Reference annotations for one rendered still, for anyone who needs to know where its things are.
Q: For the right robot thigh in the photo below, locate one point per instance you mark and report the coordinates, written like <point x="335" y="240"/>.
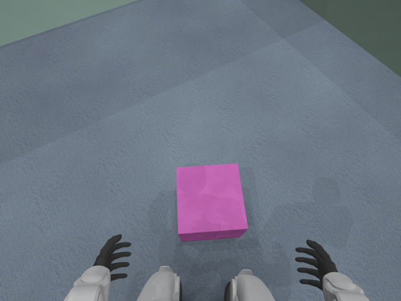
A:
<point x="249" y="288"/>

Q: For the carton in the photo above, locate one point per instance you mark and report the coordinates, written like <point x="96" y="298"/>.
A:
<point x="210" y="203"/>

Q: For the robot left forearm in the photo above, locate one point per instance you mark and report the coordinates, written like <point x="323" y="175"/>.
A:
<point x="93" y="285"/>

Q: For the left robot shin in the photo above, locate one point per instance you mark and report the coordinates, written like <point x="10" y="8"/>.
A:
<point x="165" y="268"/>

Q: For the left robot hand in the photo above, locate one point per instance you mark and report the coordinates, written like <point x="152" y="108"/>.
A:
<point x="106" y="256"/>

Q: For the robot right forearm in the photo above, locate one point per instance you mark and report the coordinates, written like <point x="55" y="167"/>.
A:
<point x="338" y="287"/>

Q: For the right robot hand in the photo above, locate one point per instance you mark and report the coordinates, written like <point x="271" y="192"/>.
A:
<point x="322" y="262"/>

